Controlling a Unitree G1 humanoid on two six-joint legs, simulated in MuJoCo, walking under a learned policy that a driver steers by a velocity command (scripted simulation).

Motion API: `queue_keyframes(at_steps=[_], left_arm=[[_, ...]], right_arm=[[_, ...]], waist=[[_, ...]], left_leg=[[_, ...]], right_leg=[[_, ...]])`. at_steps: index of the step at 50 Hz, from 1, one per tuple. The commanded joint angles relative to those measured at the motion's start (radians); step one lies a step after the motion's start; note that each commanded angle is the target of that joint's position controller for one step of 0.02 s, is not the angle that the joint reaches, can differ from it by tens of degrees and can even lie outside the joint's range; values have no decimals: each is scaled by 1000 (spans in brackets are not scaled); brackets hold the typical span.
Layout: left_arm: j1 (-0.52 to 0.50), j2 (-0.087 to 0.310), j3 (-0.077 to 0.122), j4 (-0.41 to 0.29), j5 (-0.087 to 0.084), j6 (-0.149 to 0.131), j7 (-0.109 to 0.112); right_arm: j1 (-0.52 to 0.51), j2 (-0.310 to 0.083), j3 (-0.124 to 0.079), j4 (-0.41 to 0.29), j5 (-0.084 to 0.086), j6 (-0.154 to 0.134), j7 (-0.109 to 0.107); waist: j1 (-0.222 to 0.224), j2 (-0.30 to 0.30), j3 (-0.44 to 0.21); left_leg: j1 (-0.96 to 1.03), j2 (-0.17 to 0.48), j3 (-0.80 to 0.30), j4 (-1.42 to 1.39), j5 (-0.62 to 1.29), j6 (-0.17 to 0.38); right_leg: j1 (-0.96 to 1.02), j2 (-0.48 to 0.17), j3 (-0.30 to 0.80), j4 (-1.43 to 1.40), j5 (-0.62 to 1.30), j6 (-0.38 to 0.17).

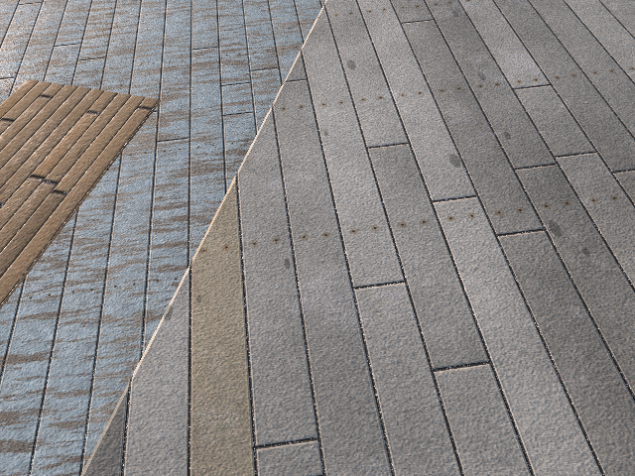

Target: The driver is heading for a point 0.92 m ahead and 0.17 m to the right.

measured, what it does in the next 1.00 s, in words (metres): walks ahead: right foot, then left foot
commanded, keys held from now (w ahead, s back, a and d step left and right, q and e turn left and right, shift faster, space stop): w+e+shift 0.34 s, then w+shift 0.14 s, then w+q+shift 0.52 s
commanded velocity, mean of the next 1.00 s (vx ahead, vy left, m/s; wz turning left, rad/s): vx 0.88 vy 0.00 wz -0.17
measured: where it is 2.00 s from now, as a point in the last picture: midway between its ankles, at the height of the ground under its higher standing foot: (492, 234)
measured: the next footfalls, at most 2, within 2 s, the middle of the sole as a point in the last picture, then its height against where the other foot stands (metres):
right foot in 0.14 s outside the picture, level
left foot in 0.60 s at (434, 425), level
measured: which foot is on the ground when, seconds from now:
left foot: down 0.00-0.14, up 0.16-0.58, down 0.60-1.00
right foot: up 0.00-0.12, down 0.14-0.60, up 0.62-1.00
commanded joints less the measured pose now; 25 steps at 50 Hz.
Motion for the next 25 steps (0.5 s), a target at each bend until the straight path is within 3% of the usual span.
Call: queue_keyframes(at_steps=[1,3,4,5,6,7,8,9,10,11,12,14,15,17,19,21,23,25], left_arm=[[-135,37,-6,-120,-1,-31,-22],[-105,43,-9,-121,-4,-29,-28],[-136,86,3,-148,89,2,-65],[-112,89,9,-138,88,8,-74],[-4,93,18,-102,77,6,-70],[221,127,42,-20,74,-2,-54],[405,206,56,17,60,-13,-35],[296,288,52,-56,44,-21,-29],[221,262,52,-86,54,-21,-20],[211,236,47,-80,64,-26,-7],[196,206,39,-75,65,-31,-5],[140,167,21,-81,56,-54,2],[148,158,17,-76,50,-65,3],[185,149,16,-55,42,-80,-1],[221,138,14,-28,41,-90,-2],[259,119,7,3,35,-100,1],[299,111,1,37,27,-110,7],[290,129,1,62,27,-117,15]], right_arm=[[-68,-168,-53,-70,-2,-41,18],[-91,-193,-62,-68,0,-45,37],[-38,-191,-54,-37,-90,-33,43],[-32,-191,-54,-28,-86,-26,43],[-49,-198,-51,-26,-75,-19,42],[-50,-172,-40,-27,-77,-14,44],[-146,-66,-4,-76,-90,-14,54],[-238,-1,20,-195,-80,-26,62],[-283,-72,14,-205,-84,-42,69],[-256,-107,10,-179,-82,-57,77],[-201,-128,8,-137,-82,-61,75],[-148,-124,14,-104,-91,-36,78],[-158,-123,16,-103,-88,-18,80],[-226,-119,23,-115,-75,2,80],[-288,-96,34,-118,-66,3,86],[-352,-65,49,-124,-60,-7,94],[-421,-50,57,-138,-55,-13,99],[-443,-59,57,-144,-48,-18,99]], waist=[[-24,83,59],[-7,90,52],[-17,114,32],[-8,123,51],[57,82,27],[161,-57,-65],[247,-326,-66],[186,-474,-67],[172,-250,2],[134,-122,6],[91,-20,31],[34,-63,61],[28,-76,78],[38,-38,121],[57,-17,130],[85,-45,129],[114,-68,126],[108,-76,125]], left_leg=[[63,265,-170,-274,-134,160],[5,250,-78,-263,-133,151],[-17,245,-7,-255,-235,125],[-90,239,30,-191,-225,116],[-154,217,83,-31,-67,103],[-234,151,164,348,207,89],[-526,68,149,792,-94,51],[-853,-78,-71,973,-249,16],[-947,-5,-159,1030,-140,21],[-913,38,-167,984,-40,27],[-823,77,-164,892,33,21],[-694,93,-155,784,83,-4],[-678,85,-141,751,117,-17],[-699,72,-116,645,170,-37],[-710,46,-83,508,253,-43],[-656,21,-54,364,358,-31],[-593,5,-29,259,429,-1],[-536,-7,-9,166,451,43]], right_leg=[[-145,-70,11,-102,55,-15],[-25,-54,-51,-161,34,-25],[61,8,-146,-247,-6,-49],[170,42,-191,-278,28,-60],[318,101,-224,-317,38,-81],[541,169,-198,-334,-35,-109],[658,-16,164,-497,-294,-161],[657,-181,830,-858,-582,-278],[659,-257,887,-921,-546,-302],[607,-255,805,-850,-462,-301],[513,-208,669,-817,-351,-271],[376,-105,521,-852,-242,-251],[345,-82,487,-872,-185,-259],[339,-45,429,-905,-57,-273],[391,-13,360,-918,96,-263],[421,5,306,-906,290,-241],[462,-16,297,-926,451,-229],[534,-38,259,-937,599,-209]])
